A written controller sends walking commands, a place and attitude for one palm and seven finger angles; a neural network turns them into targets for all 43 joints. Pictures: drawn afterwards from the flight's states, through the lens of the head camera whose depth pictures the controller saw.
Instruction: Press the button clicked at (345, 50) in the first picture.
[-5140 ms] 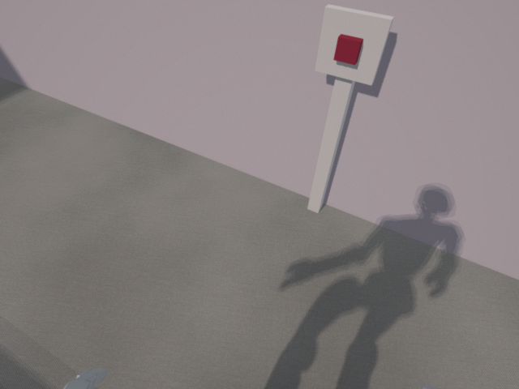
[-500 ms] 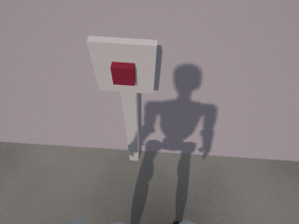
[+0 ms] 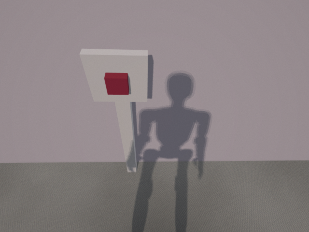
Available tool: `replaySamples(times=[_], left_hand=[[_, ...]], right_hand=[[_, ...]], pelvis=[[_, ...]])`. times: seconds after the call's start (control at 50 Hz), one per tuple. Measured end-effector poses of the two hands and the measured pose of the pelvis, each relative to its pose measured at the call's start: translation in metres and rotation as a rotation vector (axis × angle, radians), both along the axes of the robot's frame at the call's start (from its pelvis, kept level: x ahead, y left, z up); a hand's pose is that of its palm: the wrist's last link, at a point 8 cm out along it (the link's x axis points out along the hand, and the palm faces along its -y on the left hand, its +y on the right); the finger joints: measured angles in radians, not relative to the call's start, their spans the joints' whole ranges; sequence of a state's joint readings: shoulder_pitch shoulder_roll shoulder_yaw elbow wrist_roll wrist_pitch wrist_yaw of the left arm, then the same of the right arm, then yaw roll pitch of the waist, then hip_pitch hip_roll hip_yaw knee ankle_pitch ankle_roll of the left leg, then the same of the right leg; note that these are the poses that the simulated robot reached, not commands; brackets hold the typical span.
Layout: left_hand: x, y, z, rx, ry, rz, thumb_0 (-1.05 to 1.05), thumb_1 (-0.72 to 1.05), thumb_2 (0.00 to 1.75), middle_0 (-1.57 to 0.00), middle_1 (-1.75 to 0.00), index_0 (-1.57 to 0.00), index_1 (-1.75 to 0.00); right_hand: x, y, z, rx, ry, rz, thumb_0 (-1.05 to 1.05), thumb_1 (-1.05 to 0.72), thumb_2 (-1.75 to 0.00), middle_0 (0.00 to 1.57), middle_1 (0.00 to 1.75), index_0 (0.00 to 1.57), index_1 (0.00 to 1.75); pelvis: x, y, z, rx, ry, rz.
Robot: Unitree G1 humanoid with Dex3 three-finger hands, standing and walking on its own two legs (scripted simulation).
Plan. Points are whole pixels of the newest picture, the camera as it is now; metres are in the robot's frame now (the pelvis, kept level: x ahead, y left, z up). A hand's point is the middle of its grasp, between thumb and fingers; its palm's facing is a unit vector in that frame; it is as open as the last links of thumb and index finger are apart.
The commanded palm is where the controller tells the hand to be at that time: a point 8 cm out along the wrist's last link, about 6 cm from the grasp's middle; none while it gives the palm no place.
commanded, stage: come to a stop and stand still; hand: left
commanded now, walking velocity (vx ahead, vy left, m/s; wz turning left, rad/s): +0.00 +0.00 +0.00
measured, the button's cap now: (117, 83) +0.54 +0.14 +0.06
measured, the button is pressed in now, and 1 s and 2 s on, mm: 0 0 0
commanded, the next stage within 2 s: look again from close up in 0.60 s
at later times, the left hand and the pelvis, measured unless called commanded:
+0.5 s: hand out of the picture -0.02 +0.09 -0.18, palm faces +0.09 -0.98 -0.20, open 7.3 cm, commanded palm none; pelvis +0.00 -0.07 +0.00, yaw +2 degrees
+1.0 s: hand out of the picture -0.01 +0.16 -0.19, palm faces +0.05 -0.98 -0.20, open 7.4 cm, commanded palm none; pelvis -0.01 -0.01 -0.01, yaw +0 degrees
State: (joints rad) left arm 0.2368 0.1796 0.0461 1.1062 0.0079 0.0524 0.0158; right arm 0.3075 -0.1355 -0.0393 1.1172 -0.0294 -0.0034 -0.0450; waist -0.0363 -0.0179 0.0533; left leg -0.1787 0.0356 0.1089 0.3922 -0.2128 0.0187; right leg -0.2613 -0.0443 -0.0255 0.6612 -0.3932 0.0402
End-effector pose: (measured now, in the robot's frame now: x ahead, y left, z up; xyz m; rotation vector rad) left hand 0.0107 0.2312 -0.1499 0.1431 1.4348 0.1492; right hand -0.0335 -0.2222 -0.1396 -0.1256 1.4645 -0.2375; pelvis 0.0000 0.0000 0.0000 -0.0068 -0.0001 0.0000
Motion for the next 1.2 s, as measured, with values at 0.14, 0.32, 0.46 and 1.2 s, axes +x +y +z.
replaySamples(times=[0.14,0.32,0.46,1.2], left_hand=[[0.023,-0.034,0.011,0.063,-0.121,-0.021,0.01,0.94,0.90,-0.20,-0.30,-0.20,-0.30],[0.010,-0.062,0.012,0.068,-0.131,0.012,0.01,0.96,0.90,-0.20,-0.30,-0.20,-0.30],[-0.028,-0.083,0.005,0.029,-0.042,0.055,0.01,0.94,0.90,-0.20,-0.30,-0.20,-0.30],[-0.006,0.000,0.001,0.032,-0.086,-0.021,0.00,0.91,0.90,-0.20,-0.30,-0.19,-0.30]], right_hand=[[-0.026,-0.024,-0.023,0.083,0.053,-0.022,0.00,-0.91,-0.90,0.20,0.30,0.20,0.30],[-0.011,-0.039,-0.025,0.115,0.014,0.019,0.00,-0.91,-0.90,0.20,0.30,0.20,0.30],[0.003,-0.053,-0.022,0.095,0.002,0.049,0.00,-0.91,-0.90,0.20,0.30,0.20,0.30],[0.011,0.016,-0.016,0.072,-0.069,0.083,0.01,-0.92,-0.90,0.20,0.30,0.20,0.30]], pelvis=[[-0.002,-0.034,-0.006,0.016,-0.022,0.011],[-0.004,-0.062,-0.005,0.015,-0.036,0.021],[-0.004,-0.070,-0.005,0.009,-0.035,0.026],[-0.007,0.004,-0.008,0.012,-0.001,-0.001]])
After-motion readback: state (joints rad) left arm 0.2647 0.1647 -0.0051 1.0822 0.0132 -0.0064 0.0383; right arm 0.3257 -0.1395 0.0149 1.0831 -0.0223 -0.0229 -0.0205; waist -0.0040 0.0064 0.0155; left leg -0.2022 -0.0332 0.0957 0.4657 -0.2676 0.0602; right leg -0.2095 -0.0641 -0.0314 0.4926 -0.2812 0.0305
